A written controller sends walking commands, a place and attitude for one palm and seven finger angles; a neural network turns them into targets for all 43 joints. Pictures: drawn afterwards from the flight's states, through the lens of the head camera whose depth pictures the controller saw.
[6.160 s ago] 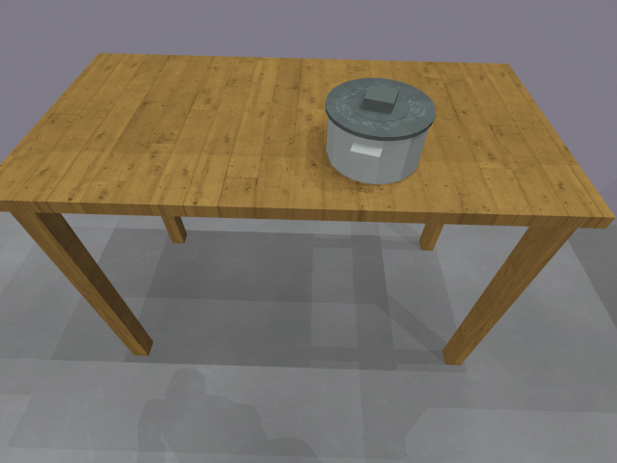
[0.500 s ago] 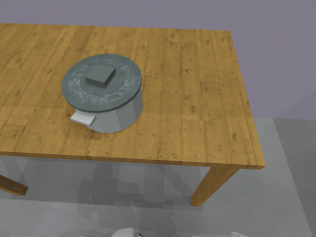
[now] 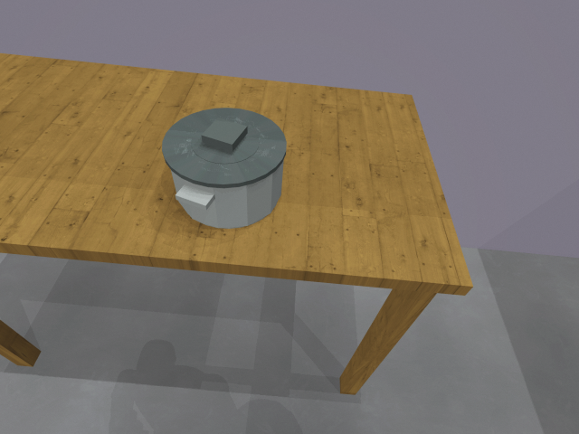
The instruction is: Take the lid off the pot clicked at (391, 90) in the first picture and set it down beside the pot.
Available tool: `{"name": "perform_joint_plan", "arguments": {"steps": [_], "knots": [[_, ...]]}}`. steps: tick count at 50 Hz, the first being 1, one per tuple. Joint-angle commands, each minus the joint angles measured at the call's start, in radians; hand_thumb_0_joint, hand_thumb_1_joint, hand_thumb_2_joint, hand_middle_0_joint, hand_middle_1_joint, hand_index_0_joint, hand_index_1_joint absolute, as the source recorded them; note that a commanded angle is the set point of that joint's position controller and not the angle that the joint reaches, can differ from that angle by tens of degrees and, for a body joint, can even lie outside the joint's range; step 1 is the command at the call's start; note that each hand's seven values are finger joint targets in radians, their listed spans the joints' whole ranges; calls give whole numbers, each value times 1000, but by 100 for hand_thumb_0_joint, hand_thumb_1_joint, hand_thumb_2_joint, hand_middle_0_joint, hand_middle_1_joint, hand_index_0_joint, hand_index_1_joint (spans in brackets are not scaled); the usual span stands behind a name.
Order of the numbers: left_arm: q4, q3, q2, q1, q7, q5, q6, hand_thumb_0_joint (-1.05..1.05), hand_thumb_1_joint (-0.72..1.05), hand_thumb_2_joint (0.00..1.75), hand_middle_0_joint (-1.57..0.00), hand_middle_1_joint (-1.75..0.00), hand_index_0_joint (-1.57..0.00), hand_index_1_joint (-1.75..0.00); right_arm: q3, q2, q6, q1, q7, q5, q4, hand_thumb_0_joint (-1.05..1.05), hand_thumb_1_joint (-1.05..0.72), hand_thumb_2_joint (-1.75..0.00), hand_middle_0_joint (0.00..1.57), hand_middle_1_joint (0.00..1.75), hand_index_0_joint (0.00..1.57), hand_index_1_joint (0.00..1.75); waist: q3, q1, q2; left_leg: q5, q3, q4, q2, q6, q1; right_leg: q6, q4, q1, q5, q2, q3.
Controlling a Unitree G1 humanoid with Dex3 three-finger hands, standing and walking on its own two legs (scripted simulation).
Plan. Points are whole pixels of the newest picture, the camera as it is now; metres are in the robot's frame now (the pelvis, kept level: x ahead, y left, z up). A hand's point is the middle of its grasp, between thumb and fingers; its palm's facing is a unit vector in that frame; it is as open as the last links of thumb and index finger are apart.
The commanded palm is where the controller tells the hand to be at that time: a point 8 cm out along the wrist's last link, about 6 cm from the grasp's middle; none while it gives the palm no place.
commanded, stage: come to a stop and stand still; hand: left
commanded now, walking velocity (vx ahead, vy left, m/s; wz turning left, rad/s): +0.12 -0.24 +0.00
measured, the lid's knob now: (225, 134) +0.53 +0.15 +0.12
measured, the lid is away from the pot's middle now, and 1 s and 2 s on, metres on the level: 0.00 0.00 0.00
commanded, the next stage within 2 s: look again from close up in 0.40 s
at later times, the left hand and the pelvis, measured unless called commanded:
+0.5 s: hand out of the picture +0.03 +0.17 -0.17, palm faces -0.02 -0.97 -0.22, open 7.3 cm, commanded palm none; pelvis +0.01 +0.00 +0.00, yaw -1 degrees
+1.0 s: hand out of the picture +0.01 +0.15 -0.16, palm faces +0.03 -0.97 -0.23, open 7.4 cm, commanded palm none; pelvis +0.00 -0.03 +0.00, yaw +0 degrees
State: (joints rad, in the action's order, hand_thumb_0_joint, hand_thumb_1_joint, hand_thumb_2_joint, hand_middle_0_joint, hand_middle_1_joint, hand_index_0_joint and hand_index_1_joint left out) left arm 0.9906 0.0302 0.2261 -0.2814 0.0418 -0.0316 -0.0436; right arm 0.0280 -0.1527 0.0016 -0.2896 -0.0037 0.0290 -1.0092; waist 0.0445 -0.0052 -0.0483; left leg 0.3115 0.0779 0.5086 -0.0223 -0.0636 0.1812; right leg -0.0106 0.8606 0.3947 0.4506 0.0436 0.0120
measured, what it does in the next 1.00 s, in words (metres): steps on the spot: right foot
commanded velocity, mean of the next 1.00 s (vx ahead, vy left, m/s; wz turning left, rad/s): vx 0.00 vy -0.03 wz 0.00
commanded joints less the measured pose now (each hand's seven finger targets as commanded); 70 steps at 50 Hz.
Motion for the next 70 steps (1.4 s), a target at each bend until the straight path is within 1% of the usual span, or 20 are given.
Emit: {"name": "perform_joint_plan", "arguments": {"steps": [1,5,8,11,12,14,15,16,17,18,19,22,26,31,36,43,46,52,58,70], "knots": [[-68,15,48,5,-21,-2,46,0,90,90,-20,-30,-20,-30,19,-113,-39,-34,9,-3,18,0,-90,-90,20,30,20,30,79,-14,98,50,-308,-340,260,-114,74,4,311,179,-73,-7,-9],[-48,9,31,-16,-21,2,44,0,90,90,-20,-30,-20,-30,10,-68,-59,-117,24,-9,-29,0,-90,-90,20,30,20,30,32,2,121,-149,-258,-302,264,-115,-15,-6,256,201,-110,11,-4],[-46,-1,10,2,-19,6,44,0,90,90,-20,-30,-20,-30,8,-46,-63,-158,36,-8,-63,0,-90,-90,20,30,20,30,18,13,119,-302,-256,-272,274,-118,-50,-9,86,150,-76,26,-17],[-25,-14,-20,8,-11,14,45,0,90,90,-20,-30,-20,-30,7,-39,-54,-166,43,-6,-96,0,-90,-90,20,30,20,30,5,21,170,-404,-227,-223,265,-99,-21,-7,-183,-1,-44,23,-41],[-13,-14,-20,-1,-9,19,45,0,90,90,-20,-30,-20,-30,6,-33,-51,-163,44,-9,-104,0,-90,-90,20,30,20,30,8,17,152,-406,-221,-204,256,-86,6,-3,-275,-65,-73,17,-44],[38,-13,-22,-72,-2,23,52,0,90,90,-20,-30,-20,-30,6,-28,-48,-155,45,-17,-116,0,-90,-90,20,30,20,30,-17,-9,97,-292,-197,-144,206,-29,87,10,-462,-235,-279,26,-13],[61,-15,-14,-104,5,24,57,0,90,90,-20,-30,-20,-30,2,-8,-48,-152,42,-22,-118,0,-90,-90,20,30,20,30,-14,-8,59,-229,-167,-131,161,1,130,32,-463,-291,-377,64,39],[70,-18,-10,-120,9,24,59,0,90,90,-20,-30,-20,-30,-3,7,-49,-147,40,-23,-120,0,-90,-90,20,30,20,30,2,-6,53,-173,-141,-138,127,16,123,51,-446,-270,-428,91,58],[29,-31,63,-90,7,18,86,0,90,90,-20,-30,-20,-30,-6,-57,-51,-165,28,-5,-57,0,-90,-90,20,30,20,30,13,26,193,-273,-136,-202,54,19,91,64,-325,-269,-400,4,-30],[22,-27,31,-72,10,23,48,0,90,90,-20,-30,-20,-30,18,-92,-48,-86,36,-6,-57,0,-90,-90,20,30,20,30,-27,2,64,-254,-209,-197,188,27,67,43,-295,-152,-244,2,-54],[22,-39,-14,-72,9,21,49,0,90,90,-20,-30,-20,-30,21,-108,-47,-82,41,-8,-40,0,-90,-90,20,30,20,30,-41,-1,59,-320,-235,-193,203,3,23,44,-305,-142,-258,-4,-50],[25,-30,1,-94,10,27,66,0,90,90,-20,-30,-20,-30,19,-74,-41,-61,41,-12,-37,0,-90,-90,20,30,20,30,-54,-6,97,-343,-176,-135,154,9,-3,58,-386,-180,-336,21,-14],[33,-21,1,-104,16,25,79,0,90,90,-20,-30,-20,-30,22,-77,-33,-46,40,-14,-42,0,-90,-90,20,30,20,30,-34,12,71,-364,-127,-57,117,22,-28,71,-417,-172,-461,46,39],[25,-15,23,-92,17,21,84,0,90,90,-20,-30,-20,-30,22,-93,-20,3,36,-16,-34,0,-90,-90,20,30,20,30,-13,23,5,-245,-105,-46,104,34,-30,74,-453,-156,-487,77,95],[17,-15,44,-77,17,19,87,0,90,90,-20,-30,-20,-30,15,-101,-17,48,31,-17,-22,0,-90,-90,20,30,20,30,-11,25,-3,-193,-98,-59,96,41,-41,69,-487,-150,-443,92,122],[11,-14,56,-61,15,19,82,0,90,90,-20,-30,-20,-30,7,-109,-16,68,27,-15,-24,0,-90,-90,20,30,20,30,6,16,42,-183,-102,-83,105,44,-38,59,-505,-141,-372,84,108],[13,-16,57,-65,15,19,83,0,90,90,-20,-30,-20,-30,5,-103,-17,60,25,-16,-33,0,-90,-90,20,30,20,30,8,14,15,-175,-103,-90,104,43,-26,57,-511,-150,-356,86,109],[9,-13,62,-58,12,19,75,0,90,90,-20,-30,-20,-30,2,-93,-18,28,23,-15,-49,0,-90,-90,20,30,20,30,4,11,26,-139,-106,-118,111,40,-18,58,-517,-140,-254,77,97],[12,-13,53,-60,12,20,70,0,90,90,-20,-30,-20,-30,-4,-92,-23,0,24,-15,-67,0,-90,-90,20,30,20,30,16,2,59,-133,-116,-134,123,35,14,53,-494,-144,-254,66,74],[30,-14,28,-82,12,17,64,0,90,90,-20,-30,-20,-30,-1,-63,-21,-60,25,-18,-89,0,-90,-90,20,30,20,30,30,4,59,-51,-128,-158,126,25,40,52,-478,-116,-215,62,68]]}}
